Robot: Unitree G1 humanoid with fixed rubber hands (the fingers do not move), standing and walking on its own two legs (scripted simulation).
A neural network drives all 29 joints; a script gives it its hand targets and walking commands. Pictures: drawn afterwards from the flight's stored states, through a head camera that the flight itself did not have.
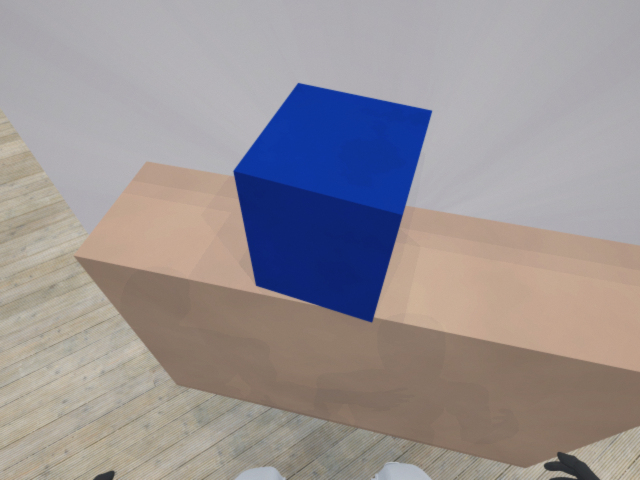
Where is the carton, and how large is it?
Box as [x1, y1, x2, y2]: [233, 83, 431, 321]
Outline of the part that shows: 298,83 233,171 255,282 258,286 371,321 431,110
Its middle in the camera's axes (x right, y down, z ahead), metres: +0.02 -0.06 +0.59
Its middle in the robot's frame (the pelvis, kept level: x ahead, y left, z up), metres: +0.48 +0.01 +0.05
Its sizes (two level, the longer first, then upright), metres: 0.210 0.200 0.250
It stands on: a pedestal, 0.68 m high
